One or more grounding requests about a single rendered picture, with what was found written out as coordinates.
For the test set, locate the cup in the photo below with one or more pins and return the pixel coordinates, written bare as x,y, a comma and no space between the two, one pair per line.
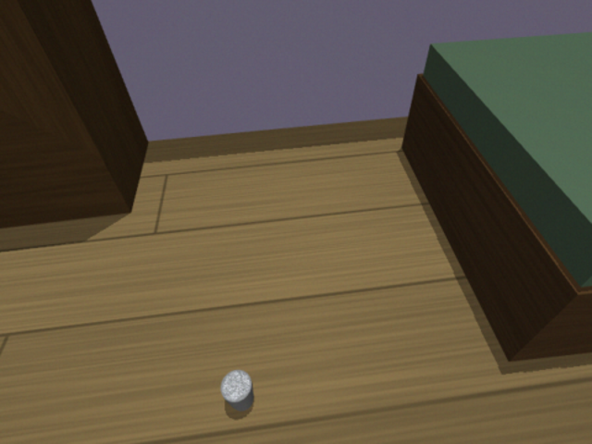
237,390

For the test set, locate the bed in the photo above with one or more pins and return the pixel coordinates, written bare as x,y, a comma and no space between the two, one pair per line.
499,137

